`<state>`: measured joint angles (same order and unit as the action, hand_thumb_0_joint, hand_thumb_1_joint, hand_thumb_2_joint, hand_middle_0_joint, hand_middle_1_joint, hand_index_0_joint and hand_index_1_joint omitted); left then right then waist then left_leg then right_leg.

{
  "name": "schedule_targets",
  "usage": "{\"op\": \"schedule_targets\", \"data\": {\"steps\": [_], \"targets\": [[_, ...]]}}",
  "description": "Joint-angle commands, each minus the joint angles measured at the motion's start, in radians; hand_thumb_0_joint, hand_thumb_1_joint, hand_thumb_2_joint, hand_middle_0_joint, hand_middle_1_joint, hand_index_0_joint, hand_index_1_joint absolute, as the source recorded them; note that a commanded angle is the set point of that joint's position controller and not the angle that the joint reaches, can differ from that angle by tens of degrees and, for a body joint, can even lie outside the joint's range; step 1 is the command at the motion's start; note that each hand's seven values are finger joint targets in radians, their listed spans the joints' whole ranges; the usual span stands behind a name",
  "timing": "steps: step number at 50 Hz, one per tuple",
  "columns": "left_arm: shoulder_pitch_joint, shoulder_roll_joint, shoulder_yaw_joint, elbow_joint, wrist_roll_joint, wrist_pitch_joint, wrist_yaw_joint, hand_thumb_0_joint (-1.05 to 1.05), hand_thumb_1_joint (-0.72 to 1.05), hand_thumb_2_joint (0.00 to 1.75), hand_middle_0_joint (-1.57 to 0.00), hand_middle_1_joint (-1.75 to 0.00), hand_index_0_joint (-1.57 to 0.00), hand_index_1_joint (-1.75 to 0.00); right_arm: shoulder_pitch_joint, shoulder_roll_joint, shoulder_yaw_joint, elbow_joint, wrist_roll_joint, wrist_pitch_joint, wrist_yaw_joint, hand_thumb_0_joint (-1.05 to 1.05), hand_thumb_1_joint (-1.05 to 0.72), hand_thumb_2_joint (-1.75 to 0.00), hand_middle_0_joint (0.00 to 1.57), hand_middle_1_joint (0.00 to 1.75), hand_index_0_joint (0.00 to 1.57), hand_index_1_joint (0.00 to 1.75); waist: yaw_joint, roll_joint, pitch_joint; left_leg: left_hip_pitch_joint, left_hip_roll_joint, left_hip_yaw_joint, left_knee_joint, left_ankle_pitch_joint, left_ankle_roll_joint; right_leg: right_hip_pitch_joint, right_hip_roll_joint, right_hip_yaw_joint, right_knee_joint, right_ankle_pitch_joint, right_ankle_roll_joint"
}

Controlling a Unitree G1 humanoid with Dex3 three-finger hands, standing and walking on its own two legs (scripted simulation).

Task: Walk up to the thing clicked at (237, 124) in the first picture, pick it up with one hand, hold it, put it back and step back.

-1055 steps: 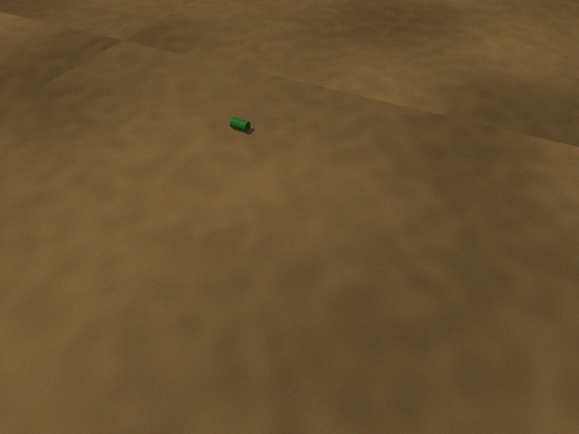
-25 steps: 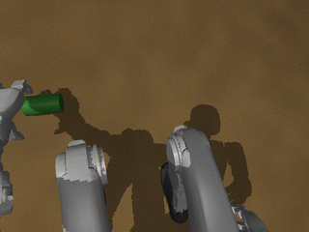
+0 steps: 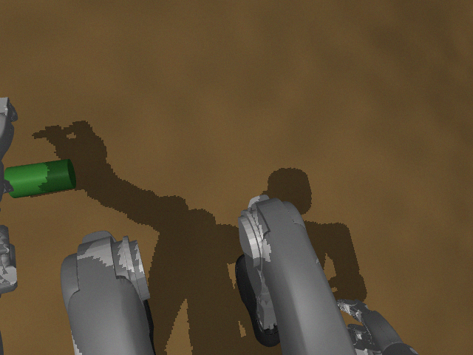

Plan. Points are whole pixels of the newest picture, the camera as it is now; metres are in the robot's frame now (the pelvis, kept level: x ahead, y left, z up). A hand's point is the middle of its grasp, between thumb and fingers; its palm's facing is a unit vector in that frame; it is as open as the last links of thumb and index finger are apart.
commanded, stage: rest palm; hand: left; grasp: from above
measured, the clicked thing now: (42, 178) +0.45 +0.29 -0.29
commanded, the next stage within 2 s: close in 1.70 s
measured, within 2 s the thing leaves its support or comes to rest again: neither
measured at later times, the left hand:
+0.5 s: hand (29, 186) +0.42 +0.30 -0.23, palm faces -0.41 -0.06 -0.91, open 14.1 cm
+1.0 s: hand (33, 183) +0.43 +0.30 -0.26, palm faces -0.50 -0.14 -0.86, open 14.2 cm
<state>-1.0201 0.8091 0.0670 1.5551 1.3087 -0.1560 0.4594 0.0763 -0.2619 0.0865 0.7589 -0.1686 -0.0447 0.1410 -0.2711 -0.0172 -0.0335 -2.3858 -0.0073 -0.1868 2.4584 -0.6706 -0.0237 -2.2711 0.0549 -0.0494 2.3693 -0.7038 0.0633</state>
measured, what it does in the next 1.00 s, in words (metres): stands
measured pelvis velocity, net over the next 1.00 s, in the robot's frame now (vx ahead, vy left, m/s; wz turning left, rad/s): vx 0.01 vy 0.00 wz -0.06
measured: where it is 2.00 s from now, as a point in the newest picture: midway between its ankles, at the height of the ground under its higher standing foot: (204, 334)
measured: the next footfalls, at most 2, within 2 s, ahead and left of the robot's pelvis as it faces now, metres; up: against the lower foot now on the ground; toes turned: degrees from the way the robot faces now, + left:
none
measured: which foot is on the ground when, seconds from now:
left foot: down 0.00-1.00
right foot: down 0.00-1.00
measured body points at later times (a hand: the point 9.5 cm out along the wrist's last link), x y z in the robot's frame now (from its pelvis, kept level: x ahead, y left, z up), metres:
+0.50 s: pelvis +0.00 +0.00 -0.02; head +0.24 +0.11 +0.35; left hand +0.44 +0.30 -0.18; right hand +0.08 -0.30 -0.09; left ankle +0.07 +0.13 -0.28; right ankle +0.10 -0.14 -0.28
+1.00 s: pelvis +0.01 +0.00 -0.01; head +0.28 +0.10 +0.33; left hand +0.45 +0.30 -0.21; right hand +0.04 -0.26 -0.09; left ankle +0.07 +0.13 -0.28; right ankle +0.10 -0.14 -0.28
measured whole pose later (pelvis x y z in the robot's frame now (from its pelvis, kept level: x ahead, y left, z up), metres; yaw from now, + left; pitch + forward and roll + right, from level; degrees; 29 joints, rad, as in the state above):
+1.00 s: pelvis +0.01 +0.00 -0.01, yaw -4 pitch +29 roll -13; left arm -0.91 0.92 0.18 1.62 1.29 -0.30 0.57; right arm 0.09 -0.29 0.22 0.74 -0.27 -0.14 0.23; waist -0.32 -0.10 0.13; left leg -2.34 0.00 -0.28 2.55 -0.74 -0.05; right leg -2.23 0.08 -0.12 2.41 -0.72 0.08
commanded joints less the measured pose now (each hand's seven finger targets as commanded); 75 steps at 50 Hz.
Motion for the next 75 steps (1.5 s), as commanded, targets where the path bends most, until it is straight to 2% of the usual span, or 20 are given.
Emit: {"op": "schedule_targets", "data": {"steps": [1, 4, 6, 9, 13, 16, 17, 21, 25, 28, 35, 36, 37, 44, 50, 51, 56, 63, 69, 75], "targets": [[-0.131, 0.206, 0.007, -0.174, -0.092, -0.017, -0.1, 0.0, -0.44, 0.88, -0.09, -1.06, -0.12, -1.02, 0.181, -0.264, -0.076, -0.044, 0.006, 0.003, -0.011, 0.0, -0.91, -0.9, 0.2, 0.3, 0.2, 0.3, 0.041, 0.276, -0.666, 0.566, -0.009, 0.121, -0.266, 0.191, 0.053, 0.362, 0.005, -0.117, -0.236, 0.27, -0.085], [-0.11, 0.205, 0.007, -0.193, -0.107, -0.071, -0.143, 0.0, -0.47, 0.91, -0.09, -1.05, -0.12, -1.02, 0.213, -0.279, -0.063, -0.042, 0.008, 0.018, -0.012, 0.0, -0.91, -0.9, 0.2, 0.3, 0.2, 0.3, 0.012, 0.208, -0.625, 0.526, -0.006, 0.112, -0.235, 0.229, 0.053, 0.399, 0.009, -0.121, -0.241, 0.306, -0.081], [-0.119, 0.23, 0.035, -0.224, -0.112, -0.131, -0.133, 0.0, -0.49, 0.93, -0.09, -1.03, -0.11, -1.01, 0.228, -0.286, -0.05, -0.041, 0.006, 0.027, -0.012, 0.0, -0.91, -0.9, 0.2, 0.3, 0.2, 0.3, 0.009, 0.183, -0.619, 0.506, -0.003, 0.111, -0.213, 0.235, 0.054, 0.44, 0.014, -0.124, -0.254, 0.311, -0.078], [-0.133, 0.298, 0.101, -0.276, -0.083, -0.229, -0.077, 0.0, -0.51, 0.95, -0.1, -0.99, -0.11, -0.98, 0.235, -0.3, -0.037, -0.039, -0.011, 0.032, -0.012, 0.0, -0.91, -0.9, 0.2, 0.3, 0.2, 0.3, 0.019, 0.239, -0.635, 0.573, 0.003, 0.103, -0.19, 0.264, 0.041, 0.431, 0.016, -0.138, -0.239, 0.307, -0.088], [-0.132, 0.351, 0.15, -0.256, 0.003, -0.316, 0.046, 0.0, -0.54, 0.98, -0.06, -0.98, -0.06, -0.98, 0.196, -0.304, -0.026, -0.032, -0.037, 0.038, -0.008, 0.0, -0.9, -0.9, 0.2, 0.3, 0.2, 0.3, 0.017, 0.353, -0.642, 0.659, 0.016, 0.094, -0.195, 0.267, 0.03, 0.363, 0.025, -0.157, -0.191, 0.297, -0.091], [-0.146, 0.323, 0.126, -0.165, 0.068, -0.312, 0.144, 0.0, -0.52, 0.98, -0.06, -0.98, -0.07, -0.97, 0.17, -0.295, -0.021, -0.017, -0.07, 0.024, 0.003, 0.0, -0.89, -0.9, 0.2, 0.3, 0.2, 0.3, -0.01, 0.386, -0.606, 0.647, 0.021, 0.106, -0.194, 0.212, 0.029, 0.32, 0.027, -0.155, -0.182, 0.27, -0.086], [-0.148, 0.327, 0.135, -0.159, 0.081, -0.302, 0.177, 0.0, -0.51, 0.97, -0.06, -0.97, -0.07, -0.96, 0.167, -0.303, -0.024, -0.009, -0.08, 0.021, 0.002, 0.0, -0.89, -0.9, 0.2, 0.3, 0.2, 0.3, -0.014, 0.395, -0.601, 0.636, 0.02, 0.106, -0.197, 0.202, 0.028, 0.31, 0.027, -0.157, -0.185, 0.262, -0.086], [-0.183, 0.271, 0.069, -0.068, 0.119, -0.214, 0.265, 0.0, -0.5, 0.98, -0.07, -0.96, -0.07, -0.96, 0.147, -0.306, -0.032, 0.03, -0.103, -0.009, 0.01, 0.0, -0.89, -0.89, 0.2, 0.3, 0.2, 0.3, -0.045, 0.398, -0.554, 0.608, 0.019, 0.104, -0.193, 0.134, 0.021, 0.226, 0.033, -0.168, -0.18, 0.204, -0.089], [-0.232, 0.245, 0.035, 0.015, 0.091, -0.119, 0.299, 0.0, -0.49, 0.98, -0.07, -0.98, -0.07, -0.97, 0.142, -0.315, -0.027, 0.042, -0.104, -0.048, 0.031, 0.0, -0.89, -0.9, 0.2, 0.3, 0.2, 0.3, -0.064, 0.374, -0.513, 0.532, 0.016, 0.101, -0.185, 0.095, 0.029, 0.21, 0.035, -0.164, -0.191, 0.187, -0.087], [-0.246, 0.226, 0.007, 0.056, 0.054, -0.068, 0.28, 0.0, -0.49, 0.95, -0.06, -1.0, -0.07, -0.99, 0.131, -0.324, -0.016, 0.036, -0.103, -0.08, 0.045, 0.0, -0.89, -0.9, 0.2, 0.3, 0.2, 0.3, -0.078, 0.35, -0.49, 0.5, 0.017, 0.099, -0.167, 0.086, 0.04, 0.221, 0.033, -0.162, -0.191, 0.19, -0.081], [-0.201, 0.328, 0.079, 0.072, -0.019, -0.049, 0.2, 0.0, -0.5, 0.94, -0.06, -1.03, -0.07, -1.01, 0.15, -0.333, 0.017, -0.007, -0.096, -0.121, 0.062, 0.0, -0.9, -0.9, 0.2, 0.3, 0.2, 0.3, -0.063, 0.337, -0.548, 0.526, 0.023, 0.084, -0.153, 0.144, 0.044, 0.334, 0.037, -0.173, -0.165, 0.256, -0.08], [-0.187, 0.302, 0.061, 0.057, -0.031, -0.056, 0.187, 0.0, -0.51, 0.95, -0.06, -1.02, -0.07, -1.0, 0.139, -0.33, 0.026, -0.024, -0.094, -0.125, 0.063, 0.0, -0.9, -0.9, 0.2, 0.3, 0.2, 0.3, -0.052, 0.34, -0.555, 0.529, 0.021, 0.084, -0.164, 0.152, 0.041, 0.343, 0.038, -0.18, -0.169, 0.256, -0.082], [-0.133, 0.334, 0.089, 0.059, -0.034, -0.058, 0.179, 0.0, -0.52, 0.96, -0.06, -1.02, -0.06, -1.01, 0.143, -0.329, 0.024, -0.018, -0.09, -0.12, 0.061, 0.0, -0.9, -0.9, 0.2, 0.3, 0.2, 0.3, -0.036, 0.357, -0.581, 0.543, 0.023, 0.083, -0.167, 0.18, 0.039, 0.379, 0.044, -0.177, -0.168, 0.282, -0.084], [-0.104, 0.345, 0.12, -0.042, -0.044, -0.118, 0.142, 0.0, -0.55, 0.99, -0.06, -0.98, -0.06, -0.98, 0.186, -0.345, 0.03, -0.027, -0.101, -0.101, 0.073, 0.0, -0.9, -0.9, 0.2, 0.3, 0.2, 0.3, -0.057, 0.365, -0.573, 0.552, 0.029, 0.073, -0.138, 0.277, 0.035, 0.442, 0.046, -0.188, -0.165, 0.382, -0.078], [-0.098, 0.337, 0.112, -0.043, -0.02, -0.192, 0.154, 0.0, -0.56, 1.01, -0.06, -0.96, -0.05, -0.97, 0.189, -0.343, 0.033, -0.016, -0.106, -0.088, 0.079, 0.0, -0.9, -0.9, 0.2, 0.3, 0.2, 0.3, -0.063, 0.36, -0.539, 0.55, 0.036, 0.058, -0.135, 0.234, 0.031, 0.416, 0.052, -0.202, -0.164, 0.339, -0.078], [-0.122, 0.307, 0.083, -0.047, -0.015, -0.203, 0.161, 0.0, -0.55, 1.01, -0.06, -0.95, -0.05, -0.97, 0.173, -0.343, 0.039, -0.022, -0.108, -0.088, 0.079, 0.0, -0.9, -0.9, 0.2, 0.3, 0.2, 0.3, -0.073, 0.359, -0.517, 0.54, 0.034, 0.056, -0.14, 0.201, 0.029, 0.393, 0.052, -0.208, -0.17, 0.304, -0.081], [-0.127, 0.319, 0.07, 0.019, 0.035, -0.213, 0.229, 0.0, -0.54, 1.01, -0.07, -0.96, -0.05, -0.97, 0.151, -0.353, 0.048, -0.006, -0.127, -0.096, 0.081, 0.0, -0.89, -0.9, 0.2, 0.3, 0.2, 0.3, -0.081, 0.361, -0.479, 0.549, 0.035, 0.052, -0.155, 0.149, 0.026, 0.349, 0.056, -0.22, -0.164, 0.265, -0.078], [-0.155, 0.269, 0.006, 0.062, 0.063, -0.133, 0.333, 0.0, -0.53, 0.99, -0.06, -0.97, -0.05, -0.97, 0.107, -0.369, 0.034, 0.025, -0.131, -0.133, 0.089, 0.0, -0.9, -0.9, 0.2, 0.3, 0.2, 0.3, -0.092, 0.374, -0.44, 0.524, 0.036, 0.055, -0.18, 0.089, 0.024, 0.296, 0.066, -0.213, -0.186, 0.204, -0.087], [-0.188, 0.256, -0.01, 0.098, 0.025, -0.057, 0.341, 0.0, -0.51, 0.95, -0.06, -0.99, -0.07, -0.99, 0.101, -0.382, 0.036, 0.014, -0.119, -0.177, 0.118, 0.0, -0.9, -0.9, 0.2, 0.3, 0.2, 0.3, -0.101, 0.387, -0.438, 0.545, 0.043, 0.037, -0.171, 0.112, 0.022, 0.262, 0.053, -0.218, -0.155, 0.236, -0.081], [-0.201, 0.317, 0.041, 0.084, -0.023, -0.033, 0.297, 0.0, -0.5, 0.94, -0.06, -1.01, -0.07, -1.0, 0.106, -0.389, 0.052, -0.017, -0.105, -0.214, 0.136, 0.0, -0.91, -0.91, 0.2, 0.3, 0.2, 0.3, -0.092, 0.387, -0.484, 0.556, 0.046, 0.034, -0.162, 0.147, 0.025, 0.331, 0.054, -0.208, -0.16, 0.269, -0.08]]}}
